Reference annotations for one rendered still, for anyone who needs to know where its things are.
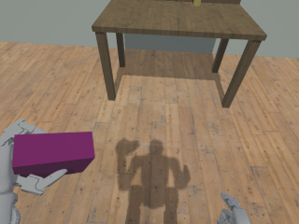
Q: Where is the table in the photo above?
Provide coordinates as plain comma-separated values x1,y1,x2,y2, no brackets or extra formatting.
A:
92,0,267,108

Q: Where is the left robot forearm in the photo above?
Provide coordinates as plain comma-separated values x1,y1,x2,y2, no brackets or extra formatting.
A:
0,191,21,224

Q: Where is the robot left hand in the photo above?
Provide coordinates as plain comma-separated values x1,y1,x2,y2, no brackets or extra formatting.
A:
0,118,68,196

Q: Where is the robot right hand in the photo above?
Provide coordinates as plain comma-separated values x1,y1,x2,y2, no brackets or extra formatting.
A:
217,192,251,224

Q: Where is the sponge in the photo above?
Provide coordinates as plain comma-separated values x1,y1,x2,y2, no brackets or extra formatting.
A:
12,132,95,178

